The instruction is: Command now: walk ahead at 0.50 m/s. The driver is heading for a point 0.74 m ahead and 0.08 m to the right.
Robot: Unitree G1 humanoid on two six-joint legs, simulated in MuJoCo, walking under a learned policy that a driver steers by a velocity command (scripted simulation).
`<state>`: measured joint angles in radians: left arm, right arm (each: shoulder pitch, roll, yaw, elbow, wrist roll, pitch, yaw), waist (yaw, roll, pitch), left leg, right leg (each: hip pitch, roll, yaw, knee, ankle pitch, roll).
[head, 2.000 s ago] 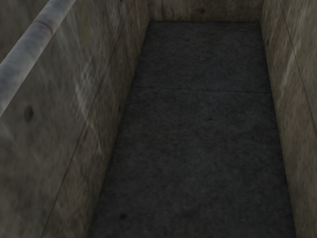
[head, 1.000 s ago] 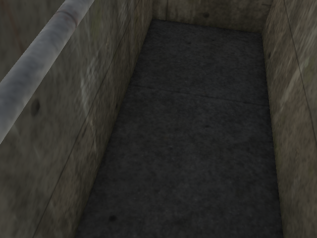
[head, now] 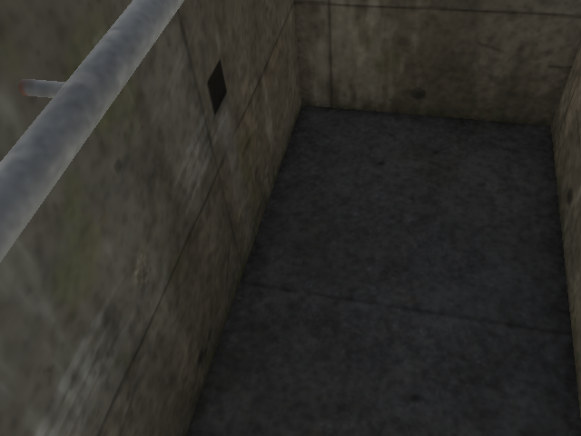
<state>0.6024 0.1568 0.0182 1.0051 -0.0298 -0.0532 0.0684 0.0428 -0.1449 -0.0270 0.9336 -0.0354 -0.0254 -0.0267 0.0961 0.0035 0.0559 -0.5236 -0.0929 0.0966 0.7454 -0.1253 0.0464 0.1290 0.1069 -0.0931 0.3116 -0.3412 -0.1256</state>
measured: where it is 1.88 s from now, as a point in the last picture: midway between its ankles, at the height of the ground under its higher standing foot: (393, 326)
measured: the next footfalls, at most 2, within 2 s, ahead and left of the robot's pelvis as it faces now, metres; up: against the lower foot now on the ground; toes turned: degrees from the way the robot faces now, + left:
left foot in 0.08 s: +0.14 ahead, +0.06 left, +0.00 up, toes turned +1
right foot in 0.36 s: +0.40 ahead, -0.22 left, +0.00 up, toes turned +2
